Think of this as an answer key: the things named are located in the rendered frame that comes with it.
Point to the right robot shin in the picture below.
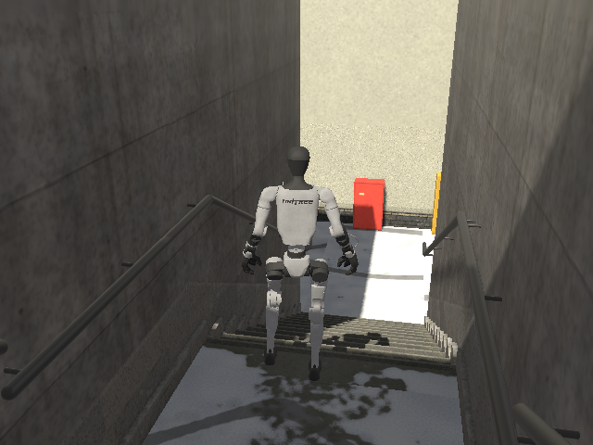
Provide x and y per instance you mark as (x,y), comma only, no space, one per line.
(315,338)

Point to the robot right forearm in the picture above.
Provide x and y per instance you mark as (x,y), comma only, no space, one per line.
(345,244)

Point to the robot left thigh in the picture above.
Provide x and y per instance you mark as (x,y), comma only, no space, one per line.
(274,272)

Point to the robot left forearm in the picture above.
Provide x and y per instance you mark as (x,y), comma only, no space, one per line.
(251,244)

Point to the robot right hand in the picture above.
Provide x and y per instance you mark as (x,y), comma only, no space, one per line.
(353,261)

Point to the left robot upper arm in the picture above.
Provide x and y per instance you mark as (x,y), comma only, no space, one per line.
(267,195)

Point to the robot left hand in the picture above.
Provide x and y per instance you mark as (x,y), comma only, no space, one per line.
(245,261)

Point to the right robot upper arm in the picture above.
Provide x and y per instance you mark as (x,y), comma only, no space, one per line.
(326,196)

